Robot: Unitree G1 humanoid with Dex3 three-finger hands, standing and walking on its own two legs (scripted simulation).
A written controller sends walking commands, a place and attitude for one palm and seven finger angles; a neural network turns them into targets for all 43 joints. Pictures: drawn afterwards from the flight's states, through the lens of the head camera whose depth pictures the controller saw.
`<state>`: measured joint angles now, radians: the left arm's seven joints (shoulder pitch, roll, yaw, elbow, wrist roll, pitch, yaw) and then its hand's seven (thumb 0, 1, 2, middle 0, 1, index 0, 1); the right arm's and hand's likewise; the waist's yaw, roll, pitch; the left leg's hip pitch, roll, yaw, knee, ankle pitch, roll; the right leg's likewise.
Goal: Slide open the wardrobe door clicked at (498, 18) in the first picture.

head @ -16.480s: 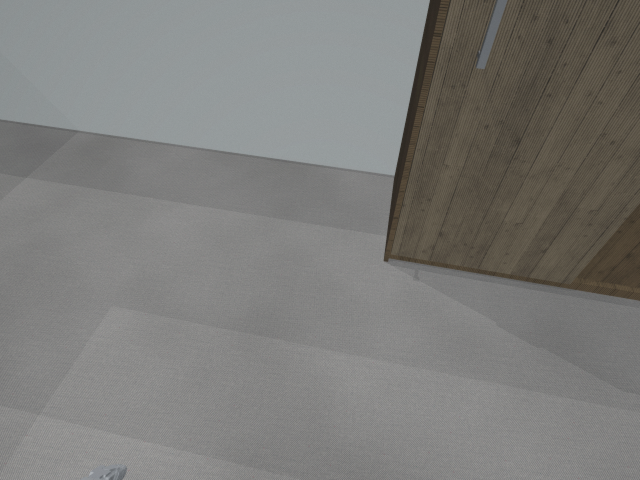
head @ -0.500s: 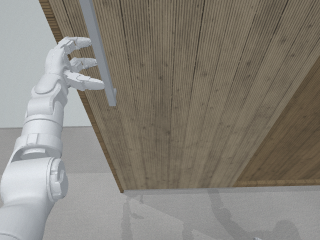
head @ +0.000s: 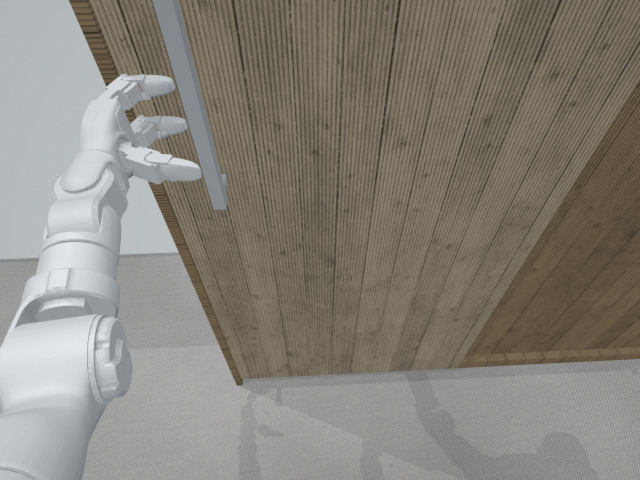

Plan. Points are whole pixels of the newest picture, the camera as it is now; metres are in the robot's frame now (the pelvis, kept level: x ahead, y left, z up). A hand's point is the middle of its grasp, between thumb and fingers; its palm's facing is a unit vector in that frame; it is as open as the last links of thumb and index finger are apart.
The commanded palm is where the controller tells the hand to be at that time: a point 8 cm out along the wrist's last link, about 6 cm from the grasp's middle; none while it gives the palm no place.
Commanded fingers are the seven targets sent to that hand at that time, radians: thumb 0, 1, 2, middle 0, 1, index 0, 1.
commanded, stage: slide the fingers in behind the handle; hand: left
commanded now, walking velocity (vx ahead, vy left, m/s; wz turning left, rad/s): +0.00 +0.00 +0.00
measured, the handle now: (195, 91) +0.51 +0.15 +0.24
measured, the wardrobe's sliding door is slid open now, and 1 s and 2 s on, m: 0.00 0.00 0.00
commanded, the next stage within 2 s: grip the handle and tug to test in 1.48 s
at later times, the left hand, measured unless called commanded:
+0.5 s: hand (183, 135) +0.46 +0.16 +0.22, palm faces +0.03 -1.00 +0.01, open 14.0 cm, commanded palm +0.43 +0.21 +0.21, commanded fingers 0.00 -0.50 0.30 -0.30 -1.20 -0.30 -1.20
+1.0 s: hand (205, 136) +0.46 +0.13 +0.21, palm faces +0.03 -1.00 +0.00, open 14.0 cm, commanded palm +0.43 +0.19 +0.21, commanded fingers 0.00 -0.50 0.30 -0.30 -1.20 -0.30 -1.20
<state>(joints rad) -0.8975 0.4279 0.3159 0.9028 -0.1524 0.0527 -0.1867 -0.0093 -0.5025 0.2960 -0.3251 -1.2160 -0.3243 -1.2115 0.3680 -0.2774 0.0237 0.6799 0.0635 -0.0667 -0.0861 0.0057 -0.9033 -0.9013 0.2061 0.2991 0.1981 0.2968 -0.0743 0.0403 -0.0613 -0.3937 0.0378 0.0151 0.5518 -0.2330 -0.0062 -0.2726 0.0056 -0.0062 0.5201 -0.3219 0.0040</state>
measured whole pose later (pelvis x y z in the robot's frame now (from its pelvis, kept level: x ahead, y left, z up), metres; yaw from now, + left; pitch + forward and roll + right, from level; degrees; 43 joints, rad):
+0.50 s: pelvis +0.01 +0.00 +0.00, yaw +1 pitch +3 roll +0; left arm -0.86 0.34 0.26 0.77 -0.16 0.13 -0.12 -0.01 -0.50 0.30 -0.30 -1.20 -0.30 -1.20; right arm 0.30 -0.26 0.04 0.66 0.06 -0.06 -0.08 0.01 -0.90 -0.90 0.21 0.30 0.20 0.30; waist -0.05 0.04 -0.06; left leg -0.36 0.03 0.01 0.53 -0.23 -0.01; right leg -0.23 0.00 -0.02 0.51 -0.33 0.00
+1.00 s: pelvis +0.01 -0.01 +0.00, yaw +1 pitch +3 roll +0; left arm -0.87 0.30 0.23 0.76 -0.15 0.15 -0.08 -0.01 -0.50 0.30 -0.30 -1.20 -0.30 -1.20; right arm 0.29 -0.26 0.03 0.68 0.06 -0.04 -0.09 0.01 -0.90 -0.90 0.21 0.30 0.20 0.30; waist -0.05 0.04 -0.05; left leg -0.34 0.04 0.00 0.52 -0.23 -0.02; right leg -0.22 0.01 -0.03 0.50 -0.33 -0.01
